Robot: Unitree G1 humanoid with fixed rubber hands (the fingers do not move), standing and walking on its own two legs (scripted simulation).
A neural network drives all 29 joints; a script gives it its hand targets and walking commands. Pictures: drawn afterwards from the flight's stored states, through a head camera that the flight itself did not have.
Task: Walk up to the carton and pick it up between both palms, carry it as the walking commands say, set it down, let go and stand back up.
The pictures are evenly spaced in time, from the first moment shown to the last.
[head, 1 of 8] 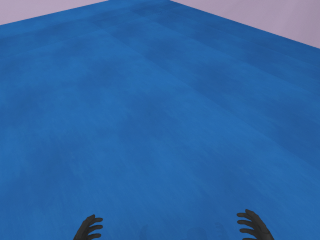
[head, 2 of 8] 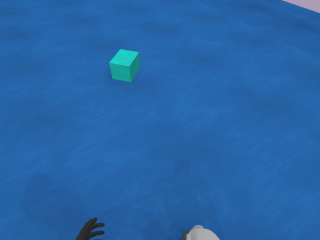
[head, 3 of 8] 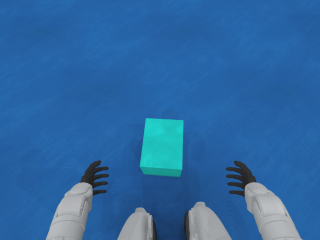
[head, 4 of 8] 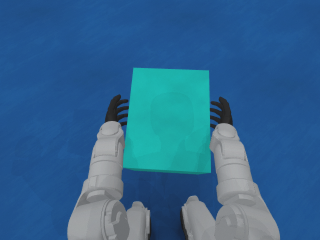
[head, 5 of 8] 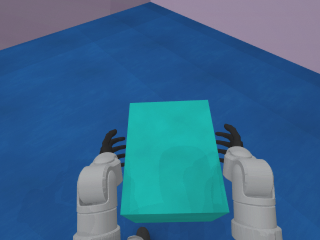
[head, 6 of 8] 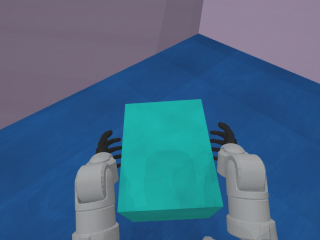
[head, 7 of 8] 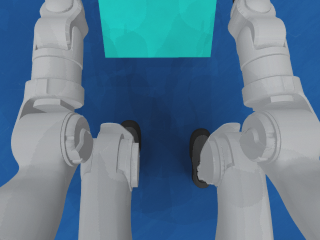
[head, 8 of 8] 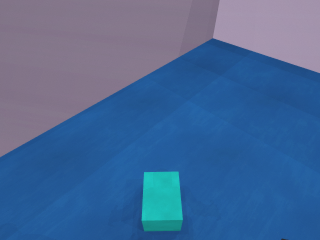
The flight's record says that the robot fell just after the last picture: no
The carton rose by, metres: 0.68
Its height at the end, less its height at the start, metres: +0.00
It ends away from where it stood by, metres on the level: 3.64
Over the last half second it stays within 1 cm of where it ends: yes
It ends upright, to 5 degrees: yes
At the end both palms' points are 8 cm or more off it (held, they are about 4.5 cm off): yes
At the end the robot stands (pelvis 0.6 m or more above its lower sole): yes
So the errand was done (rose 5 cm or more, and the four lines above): yes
